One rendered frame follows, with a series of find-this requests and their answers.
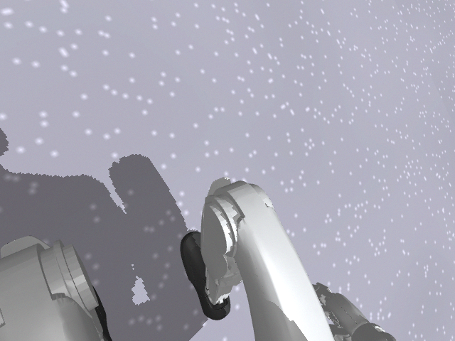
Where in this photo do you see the right robot foot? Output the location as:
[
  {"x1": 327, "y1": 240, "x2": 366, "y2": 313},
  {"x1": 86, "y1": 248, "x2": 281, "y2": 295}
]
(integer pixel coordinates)
[{"x1": 180, "y1": 232, "x2": 230, "y2": 320}]

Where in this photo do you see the left robot foot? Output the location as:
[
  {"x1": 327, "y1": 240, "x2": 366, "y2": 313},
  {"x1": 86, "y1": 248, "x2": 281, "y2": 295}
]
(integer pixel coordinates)
[{"x1": 92, "y1": 286, "x2": 112, "y2": 341}]

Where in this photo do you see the right robot hand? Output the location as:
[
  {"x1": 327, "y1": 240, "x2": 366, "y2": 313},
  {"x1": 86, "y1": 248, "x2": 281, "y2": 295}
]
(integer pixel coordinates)
[{"x1": 312, "y1": 282, "x2": 370, "y2": 341}]

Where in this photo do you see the right robot arm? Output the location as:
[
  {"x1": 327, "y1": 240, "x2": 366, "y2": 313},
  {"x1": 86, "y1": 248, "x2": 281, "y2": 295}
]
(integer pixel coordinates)
[{"x1": 351, "y1": 323, "x2": 396, "y2": 341}]

